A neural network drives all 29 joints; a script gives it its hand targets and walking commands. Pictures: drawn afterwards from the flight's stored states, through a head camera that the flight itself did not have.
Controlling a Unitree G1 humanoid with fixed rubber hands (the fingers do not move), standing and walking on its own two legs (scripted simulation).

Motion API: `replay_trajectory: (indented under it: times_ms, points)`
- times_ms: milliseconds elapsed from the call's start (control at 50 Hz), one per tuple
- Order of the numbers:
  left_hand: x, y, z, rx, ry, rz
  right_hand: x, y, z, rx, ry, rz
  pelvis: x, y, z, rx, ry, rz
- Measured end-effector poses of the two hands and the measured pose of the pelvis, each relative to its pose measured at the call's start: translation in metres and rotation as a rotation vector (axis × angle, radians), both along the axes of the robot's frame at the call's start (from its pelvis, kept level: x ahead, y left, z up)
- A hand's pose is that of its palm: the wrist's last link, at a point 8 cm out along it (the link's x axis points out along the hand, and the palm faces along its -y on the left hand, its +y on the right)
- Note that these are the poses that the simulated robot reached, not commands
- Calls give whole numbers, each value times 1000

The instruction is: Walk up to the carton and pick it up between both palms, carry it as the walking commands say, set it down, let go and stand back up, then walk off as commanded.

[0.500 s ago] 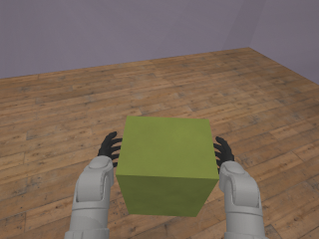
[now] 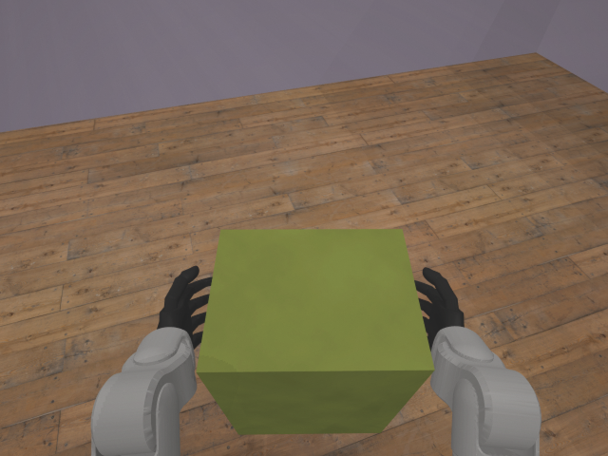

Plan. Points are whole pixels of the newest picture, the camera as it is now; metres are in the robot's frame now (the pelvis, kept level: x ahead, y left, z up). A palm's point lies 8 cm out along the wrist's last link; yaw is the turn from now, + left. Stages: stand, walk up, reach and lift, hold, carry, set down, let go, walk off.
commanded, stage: carry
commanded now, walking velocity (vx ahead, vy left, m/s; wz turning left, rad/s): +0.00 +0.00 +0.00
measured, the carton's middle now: (310, 344) +0.26 +0.00 +0.02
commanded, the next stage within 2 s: none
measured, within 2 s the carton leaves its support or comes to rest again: neither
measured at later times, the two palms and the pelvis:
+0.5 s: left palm (194, 300) +0.29 +0.15 +0.08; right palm (436, 307) +0.28 -0.15 +0.08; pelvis +0.06 +0.00 -0.01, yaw -1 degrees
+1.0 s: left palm (185, 325) +0.25 +0.15 +0.08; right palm (439, 332) +0.25 -0.15 +0.08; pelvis +0.01 +0.01 -0.01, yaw +0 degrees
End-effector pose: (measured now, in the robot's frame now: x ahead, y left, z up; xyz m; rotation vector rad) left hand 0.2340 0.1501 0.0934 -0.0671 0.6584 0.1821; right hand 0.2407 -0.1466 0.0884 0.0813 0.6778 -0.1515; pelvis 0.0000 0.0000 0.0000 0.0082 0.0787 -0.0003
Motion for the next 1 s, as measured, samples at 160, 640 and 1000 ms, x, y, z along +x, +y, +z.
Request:
replay_trajectory:
  times_ms: [160,640,1000]
  points:
    - [37,3,-10,-23,5,-10,33,3,-5,-27,5,-7,43,4,-9,13,-8,-13]
    - [40,-2,-13,-10,-1,-25,32,-2,-11,-20,-1,-18,46,3,-12,13,-21,-11]
    - [19,0,-14,1,0,-38,9,0,-11,-31,0,-14,14,5,-7,4,-39,-4]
